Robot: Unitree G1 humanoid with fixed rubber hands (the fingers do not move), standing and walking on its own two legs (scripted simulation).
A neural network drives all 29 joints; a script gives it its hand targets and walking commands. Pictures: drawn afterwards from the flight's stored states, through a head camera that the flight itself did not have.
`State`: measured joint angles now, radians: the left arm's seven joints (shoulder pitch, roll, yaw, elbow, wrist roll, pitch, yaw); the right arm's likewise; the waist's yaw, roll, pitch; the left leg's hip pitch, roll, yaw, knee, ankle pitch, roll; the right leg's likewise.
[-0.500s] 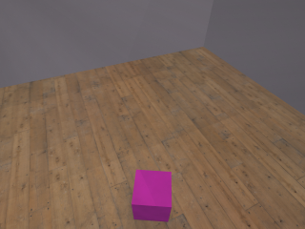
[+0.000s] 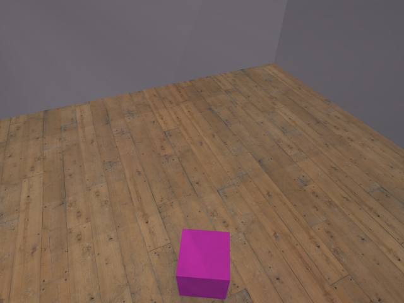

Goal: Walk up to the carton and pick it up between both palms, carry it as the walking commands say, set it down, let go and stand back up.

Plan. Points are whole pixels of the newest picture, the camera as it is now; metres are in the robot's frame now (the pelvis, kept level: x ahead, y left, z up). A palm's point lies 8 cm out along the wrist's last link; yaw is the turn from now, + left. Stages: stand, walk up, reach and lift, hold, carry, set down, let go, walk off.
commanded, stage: walk up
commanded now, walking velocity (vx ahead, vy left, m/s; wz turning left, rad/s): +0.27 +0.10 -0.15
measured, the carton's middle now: (204, 264) +0.47 +0.00 -0.65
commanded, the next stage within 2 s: stand in 1.60 s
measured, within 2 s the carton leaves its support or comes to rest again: neither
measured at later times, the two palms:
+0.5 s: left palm out of the picture +0.18 +0.27 -0.15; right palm out of the picture +0.05 -0.13 -0.16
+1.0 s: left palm out of the picture +0.18 +0.29 -0.17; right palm out of the picture +0.12 -0.23 -0.14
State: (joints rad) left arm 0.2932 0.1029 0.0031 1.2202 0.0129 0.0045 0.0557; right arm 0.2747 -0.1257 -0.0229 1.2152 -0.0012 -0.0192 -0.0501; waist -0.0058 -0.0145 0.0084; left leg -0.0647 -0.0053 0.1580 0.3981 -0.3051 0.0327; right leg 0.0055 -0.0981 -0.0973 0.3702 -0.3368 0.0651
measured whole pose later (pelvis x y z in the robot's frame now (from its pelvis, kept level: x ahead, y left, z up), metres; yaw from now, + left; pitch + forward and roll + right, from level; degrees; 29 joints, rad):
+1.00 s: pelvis +0.10 +0.04 -0.02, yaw -3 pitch +0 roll -2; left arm 0.14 0.24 0.07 0.99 0.00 0.11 0.00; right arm 0.22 -0.21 -0.07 0.97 -0.03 0.04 -0.07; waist -0.03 -0.04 0.09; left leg -0.32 0.13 0.13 0.72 -0.39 -0.02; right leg -0.48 -0.02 0.00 1.18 -0.51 0.07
